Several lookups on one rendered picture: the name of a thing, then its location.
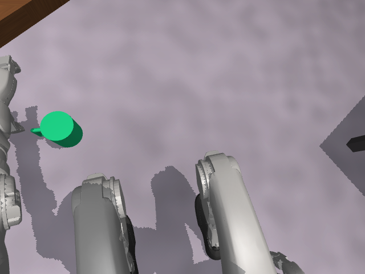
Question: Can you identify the right robot hand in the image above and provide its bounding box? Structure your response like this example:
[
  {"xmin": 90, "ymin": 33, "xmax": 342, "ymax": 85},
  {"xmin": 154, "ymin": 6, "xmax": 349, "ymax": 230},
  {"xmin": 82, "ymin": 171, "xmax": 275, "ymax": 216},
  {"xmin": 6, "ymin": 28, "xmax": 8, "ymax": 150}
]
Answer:
[{"xmin": 270, "ymin": 251, "xmax": 305, "ymax": 274}]

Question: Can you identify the right robot foot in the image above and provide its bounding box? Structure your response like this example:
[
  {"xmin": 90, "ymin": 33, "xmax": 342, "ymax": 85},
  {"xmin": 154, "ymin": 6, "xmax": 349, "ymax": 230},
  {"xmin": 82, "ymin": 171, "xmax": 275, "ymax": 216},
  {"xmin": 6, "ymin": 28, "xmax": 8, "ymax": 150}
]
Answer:
[{"xmin": 194, "ymin": 194, "xmax": 221, "ymax": 260}]

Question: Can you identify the left robot foot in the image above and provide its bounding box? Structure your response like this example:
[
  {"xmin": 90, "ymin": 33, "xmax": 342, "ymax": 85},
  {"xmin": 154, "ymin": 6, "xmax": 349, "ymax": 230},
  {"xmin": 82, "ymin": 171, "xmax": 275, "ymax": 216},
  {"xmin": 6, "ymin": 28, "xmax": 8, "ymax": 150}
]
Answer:
[{"xmin": 125, "ymin": 216, "xmax": 139, "ymax": 274}]

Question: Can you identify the mug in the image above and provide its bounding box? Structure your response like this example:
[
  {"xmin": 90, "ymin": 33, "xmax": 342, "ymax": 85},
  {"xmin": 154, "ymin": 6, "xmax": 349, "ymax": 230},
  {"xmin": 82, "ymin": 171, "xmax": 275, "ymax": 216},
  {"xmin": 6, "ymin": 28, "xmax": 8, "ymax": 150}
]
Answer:
[{"xmin": 30, "ymin": 111, "xmax": 83, "ymax": 147}]

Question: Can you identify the left robot hand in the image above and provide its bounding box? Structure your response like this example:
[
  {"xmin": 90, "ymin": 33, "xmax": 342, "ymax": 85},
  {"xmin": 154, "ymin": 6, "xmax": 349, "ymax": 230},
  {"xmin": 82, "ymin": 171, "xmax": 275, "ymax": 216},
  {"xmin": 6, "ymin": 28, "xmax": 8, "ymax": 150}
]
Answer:
[{"xmin": 0, "ymin": 55, "xmax": 25, "ymax": 134}]

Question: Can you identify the left robot arm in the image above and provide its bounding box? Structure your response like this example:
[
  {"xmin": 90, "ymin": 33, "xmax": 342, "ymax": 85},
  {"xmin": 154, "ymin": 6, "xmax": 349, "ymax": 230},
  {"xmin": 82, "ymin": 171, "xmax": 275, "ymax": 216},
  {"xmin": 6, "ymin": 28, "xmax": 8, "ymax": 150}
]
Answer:
[{"xmin": 0, "ymin": 102, "xmax": 22, "ymax": 274}]

